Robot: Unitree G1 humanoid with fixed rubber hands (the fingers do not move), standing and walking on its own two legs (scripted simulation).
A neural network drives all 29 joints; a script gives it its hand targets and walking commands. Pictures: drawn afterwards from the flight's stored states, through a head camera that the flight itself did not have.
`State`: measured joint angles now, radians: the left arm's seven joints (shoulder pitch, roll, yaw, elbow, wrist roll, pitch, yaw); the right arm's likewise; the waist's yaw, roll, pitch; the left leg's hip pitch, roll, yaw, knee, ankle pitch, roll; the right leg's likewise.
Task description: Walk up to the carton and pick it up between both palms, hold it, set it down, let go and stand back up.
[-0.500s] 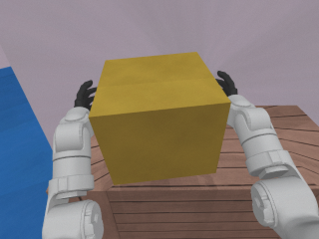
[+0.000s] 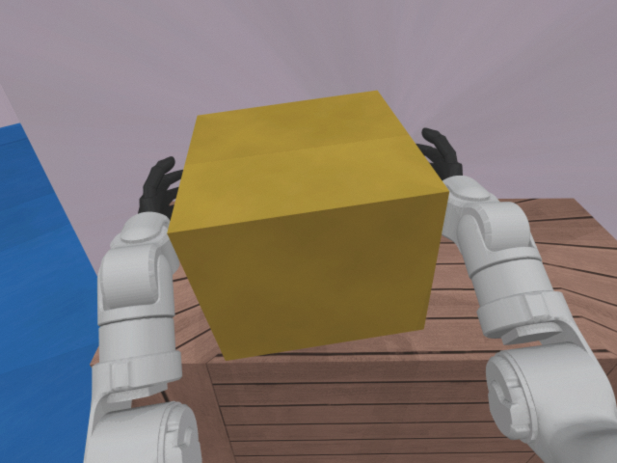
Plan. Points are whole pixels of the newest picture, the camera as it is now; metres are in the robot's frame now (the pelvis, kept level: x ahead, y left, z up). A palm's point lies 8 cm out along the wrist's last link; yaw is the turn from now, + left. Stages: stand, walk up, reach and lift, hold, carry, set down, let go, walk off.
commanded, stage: hold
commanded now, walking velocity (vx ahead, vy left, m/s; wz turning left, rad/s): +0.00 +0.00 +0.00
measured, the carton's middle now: (305, 217) +0.40 +0.01 +0.17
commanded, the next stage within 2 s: none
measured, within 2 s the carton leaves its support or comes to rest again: neither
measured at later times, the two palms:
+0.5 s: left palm (167, 210) +0.37 +0.18 +0.21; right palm (449, 199) +0.38 -0.17 +0.21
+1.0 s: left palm (155, 226) +0.36 +0.19 +0.20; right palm (437, 189) +0.38 -0.15 +0.22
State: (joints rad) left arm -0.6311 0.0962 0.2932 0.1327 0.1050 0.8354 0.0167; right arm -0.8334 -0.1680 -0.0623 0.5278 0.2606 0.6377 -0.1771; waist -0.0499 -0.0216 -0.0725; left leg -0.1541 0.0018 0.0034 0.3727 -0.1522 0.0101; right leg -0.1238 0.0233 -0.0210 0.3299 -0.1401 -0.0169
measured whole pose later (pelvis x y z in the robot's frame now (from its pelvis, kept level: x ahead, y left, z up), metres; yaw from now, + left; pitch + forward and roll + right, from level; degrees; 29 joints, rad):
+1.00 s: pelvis +0.01 +0.00 +0.00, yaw +0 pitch -4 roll -1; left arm -0.58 0.09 0.30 0.06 0.12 0.83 -0.01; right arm -0.81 -0.17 -0.02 0.50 0.29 0.63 -0.20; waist -0.05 -0.02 -0.06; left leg -0.13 0.00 0.00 0.37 -0.16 0.01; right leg -0.11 0.02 -0.02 0.33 -0.15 -0.02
